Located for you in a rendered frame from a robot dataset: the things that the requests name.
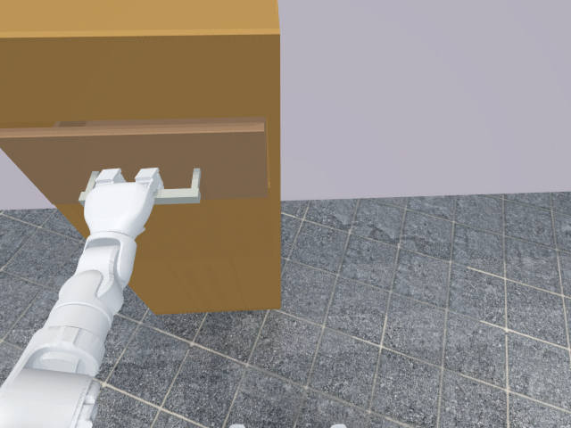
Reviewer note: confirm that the robot left forearm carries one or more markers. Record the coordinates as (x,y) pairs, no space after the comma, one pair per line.
(72,339)

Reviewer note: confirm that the drawer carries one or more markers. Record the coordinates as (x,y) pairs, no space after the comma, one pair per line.
(230,152)

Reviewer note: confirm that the robot left hand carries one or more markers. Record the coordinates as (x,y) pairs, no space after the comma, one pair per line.
(118,206)

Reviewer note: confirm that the robot left upper arm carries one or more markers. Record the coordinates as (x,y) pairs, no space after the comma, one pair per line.
(39,398)

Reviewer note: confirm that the cabinet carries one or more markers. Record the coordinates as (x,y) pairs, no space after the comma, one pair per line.
(77,60)

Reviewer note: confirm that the handle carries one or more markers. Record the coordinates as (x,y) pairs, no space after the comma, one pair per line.
(161,196)

